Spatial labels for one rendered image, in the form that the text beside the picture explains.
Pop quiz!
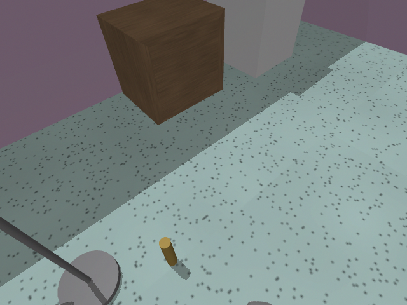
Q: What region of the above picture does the can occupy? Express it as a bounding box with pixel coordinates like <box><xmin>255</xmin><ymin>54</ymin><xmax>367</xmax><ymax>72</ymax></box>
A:
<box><xmin>159</xmin><ymin>237</ymin><xmax>177</xmax><ymax>266</ymax></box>

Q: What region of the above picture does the floor lamp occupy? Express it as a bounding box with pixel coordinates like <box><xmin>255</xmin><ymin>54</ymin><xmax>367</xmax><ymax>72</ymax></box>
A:
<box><xmin>0</xmin><ymin>217</ymin><xmax>121</xmax><ymax>305</ymax></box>

